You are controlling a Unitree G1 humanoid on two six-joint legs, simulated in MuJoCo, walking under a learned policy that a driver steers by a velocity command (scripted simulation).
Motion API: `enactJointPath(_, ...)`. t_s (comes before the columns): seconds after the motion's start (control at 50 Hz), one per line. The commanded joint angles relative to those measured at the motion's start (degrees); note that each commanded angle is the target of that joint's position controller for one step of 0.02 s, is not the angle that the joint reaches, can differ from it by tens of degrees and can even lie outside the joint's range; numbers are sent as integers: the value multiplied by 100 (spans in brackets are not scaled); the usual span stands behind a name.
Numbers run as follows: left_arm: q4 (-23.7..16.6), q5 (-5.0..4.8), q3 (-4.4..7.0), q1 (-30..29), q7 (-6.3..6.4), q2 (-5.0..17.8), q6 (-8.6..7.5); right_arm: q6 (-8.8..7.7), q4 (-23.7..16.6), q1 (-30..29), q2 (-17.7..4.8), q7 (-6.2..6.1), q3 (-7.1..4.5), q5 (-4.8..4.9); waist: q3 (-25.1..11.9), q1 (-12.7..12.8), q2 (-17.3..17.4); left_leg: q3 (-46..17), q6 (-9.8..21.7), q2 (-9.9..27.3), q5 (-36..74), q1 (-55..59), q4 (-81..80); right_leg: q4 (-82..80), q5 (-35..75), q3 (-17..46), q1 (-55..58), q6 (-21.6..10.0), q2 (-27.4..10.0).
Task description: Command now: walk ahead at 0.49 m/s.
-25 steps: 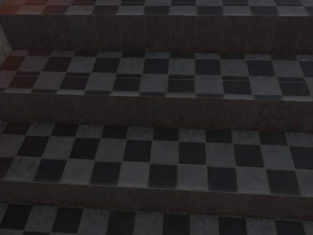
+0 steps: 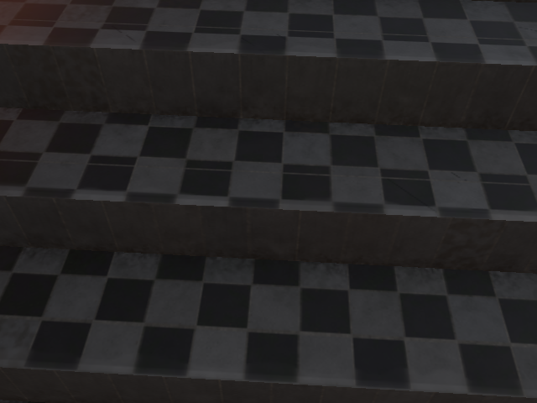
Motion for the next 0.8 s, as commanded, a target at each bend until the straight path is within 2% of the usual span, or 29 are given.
enactJointPath(0.02, -1282, -59, -225, -1327, 52, -208, -87, -103, -50, 273, -622, -39, 9, -18, 921, 22, 337, -1916, 857, 1935, -1462, 288, -1327, 1052, -354, 195, -2724, -23, -69)
enactJointPath(0.1, -2044, -22, -373, -1814, 61, -179, 79, -156, 28, 66, -675, -160, 106, 218, 1076, 167, 276, -1270, 761, 1462, -985, -703, -2057, -893, -115, -238, -1838, 200, -329)
enactJointPath(0.14, -2101, -79, -506, -1778, -5, -290, 205, -117, -64, -18, -857, -325, 75, 336, 691, 92, 519, -798, 904, 1369, 1630, -761, -2806, -3041, -58, -652, 286, 66, -342)
enactJointPath(0.16, -1703, -197, -518, -1036, -28, -346, 198, -117, -296, -444, -724, -342, 125, 433, -17, 443, 409, -115, 846, 1216, 4853, -843, -2195, -3966, 318, -854, 2103, -92, -49)
enactJointPath(0.18, -1429, -362, -384, -288, 25, 3, 165, -197, -307, -121, -1130, -288, 44, 496, -812, 698, 862, -59, 919, 1355, 8548, -287, -984, -4350, 221, -985, 3244, -159, 454)
enactJointPath(0.2, -1221, -354, -243, 528, 19, 199, 135, -202, -282, -1, -1437, -210, -85, 444, -1440, 1049, 1317, -153, 840, 1718, 9928, 764, 166, -4944, -25, -897, 3470, -226, 655)
enactJointPath(0.22, -981, -143, -105, 1121, -57, 512, -2, -211, -339, -246, -1518, -106, -204, 511, -1946, 1352, 1324, -150, 705, 1836, 10096, 1213, 1558, -5968, -5, -477, 3983, -414, 663)
enactJointPath(0.24, -737, 143, 116, 1514, -77, 1039, -96, -250, -559, -76, -1143, 12, -198, 435, -2198, 1189, 377, -331, 472, 1352, 7849, 206, 3191, -7238, -1100, 1754, 4635, -776, -257)
enactJointPath(0.26, -314, 105, 313, 1889, 21, 1532, 42, -216, -903, -480, -570, 251, -173, 196, -1922, 1159, -1570, -620, 131, -141, 1404, -1806, 5526, -10046, -1617, 5271, 5183, -1313, -1456)
enactJointPath(0.28, -277, -1, 389, 1277, 55, 1466, 62, -191, -1143, -670, -377, 310, -206, -171, -1501, 730, -889, -1798, 149, -232, 949, -2733, 7730, -10548, -2048, 6378, 4676, -1180, -1694)
enactJointPath(0.3, -111, -77, 276, 578, 21, 957, 63, -155, -1489, -1086, -225, 296, -168, -187, -388, 256, -125, -1391, 158, 58, 1224, -3532, 8331, -10234, -2920, 5284, 3805, -917, -1527)
enactJointPath(0.32, 261, -52, 183, 573, -27, 510, 15, -128, -1773, -1506, 17, 225, -92, -175, 325, 207, 299, -1116, 252, 136, 1396, -4176, 8688, -9837, -2484, 4323, 3329, -676, -1401)
enactJointPath(0.34, 592, 34, 31, 846, -29, -75, -136, -184, -2064, -1731, 360, 156, 43, -173, 547, 125, 267, -1161, 397, 70, 1199, -4815, 9485, -9691, -1318, 3473, 3196, -564, -1244)
enactJointPath(0.38, 1151, 31, -61, 1161, -117, -539, -374, -65, -2159, -1552, 674, 103, 186, -44, 529, -146, 65, -1378, 545, 52, 903, -5399, 10076, -9686, 76, 2159, 3362, -262, -910)
enactJointPath(0.42, 1419, -87, -25, 1338, -205, -329, -554, -42, -2153, -1448, 664, -9, 236, 44, 543, -244, 65, -1480, 502, 28, 693, -5899, 9986, -9615, 1828, 1251, 3678, -66, -808)
enactJointPath(0.46, 1320, -52, -67, 962, -215, -209, -625, 32, -2323, -1844, 423, 19, 257, 141, 658, -391, 300, -875, 291, 58, 1134, -5230, 8515, -10111, 1925, 440, 2796, 15, -491)
enactJointPath(0.48, 1406, -66, -96, 1453, -197, -183, -715, 87, -2262, -2011, 477, -67, 259, 196, 428, -112, 35, -369, 221, -98, 959, -5534, 9584, -10256, 2723, 660, 3218, -276, -677)
enactJointPath(0.52, 1564, -158, -40, 1948, -137, 168, -837, 114, -2639, -2698, 639, -149, 338, 132, 465, 0, -319, -287, 252, 194, 297, -6770, 10285, -10564, 2348, 929, 4178, -476, -943)
enactJointPath(0.54, 1574, -106, -16, 2108, -79, 247, -821, 121, -2875, -3023, 767, -134, 384, 141, 530, 53, -412, -397, 345, 311, 53, -7286, 10453, -10652, 1900, 1007, 4653, -518, -1086)
enactJointPath(0.56, 1643, -69, 39, 2298, -70, 292, -784, 136, -3055, -3324, 729, -117, 362, 77, 521, 137, -408, -341, 422, 439, -251, -7604, 10495, -10746, 1512, 1004, 5035, -516, -1086)
enactJointPath(0.58, 1717, -170, 33, 2503, -71, 209, -721, 171, -3303, -3676, 794, -96, 445, 2, 602, 123, -200, -218, 455, 663, -288, -7579, 9608, -10937, 863, 848, 5095, -309, -900)
enactJointPath(0.62, 1774, -185, 44, 2891, 72, 151, -679, 215, -3550, -4136, 704, -22, 439, -24, 709, 384, -102, 167, 302, 842, -353, -7523, 8903, -11328, 1009, 947, 5400, -500, -886)
enactJointPath(0.68, 1575, -315, 65, 2818, 257, 120, -498, 304, -3692, -4227, 907, 212, 572, 164, 343, 598, -182, 1109, 421, 654, -828, -4554, 5684, -12513, 4445, 235, 5049, -692, -861)
enactJointPath(0.7, 1426, -328, 61, 2730, 252, 323, -525, 256, -3502, -3775, 933, 213, 541, 254, -178, 316, -350, 1163, 498, 235, -1026, -3198, 5032, -11732, 7982, -87, 5174, -696, -970)
enactJointPath(0.72, 1326, -255, 157, 2947, 232, 818, -571, 264, -3224, -3024, 652, 129, 396, 279, -929, 27, -633, 1496, 515, -294, -1362, -2464, 5063, -10654, 11000, -127, 5708, -620, -1242)
enactJointPath(0.74, 1180, -233, 254, 2709, 104, 1157, -609, 288, -2956, -1937, 365, 71, 285, 238, -1708, -518, -1140, 1057, 666, -269, -1245, -1701, 4547, -9431, 11763, -108, 6242, -672, -1460)
enactJointPath(0.76, 966, -325, 391, 2258, -83, 1454, -726, 282, -2722, -1103, -23, 4, 130, 85, -2212, -1005, -1106, 411, 783, -97, -1105, -788, 3739, -8125, 10815, -98, 6154, -506, -1341)
enactJointPath(0.78, 617, -406, 389, 2361, -290, 1154, -839, 307, -2409, -679, -378, -117, -40, 17, -2383, -872, -308, -1770, 1347, 887, -2183, 490, 3084, -6560, 9420, 51, 4044, -232, -746)
enactJointPath(0.8, 388, -228, 469, 1608, -538, 966, -906, 477, -2169, -134, -895, -188, -292, -2, -2264, -1274, 847, -4786, 1953, 1877, -3228, 617, 214, -3926, 3240, 181, 2849, -66, 552)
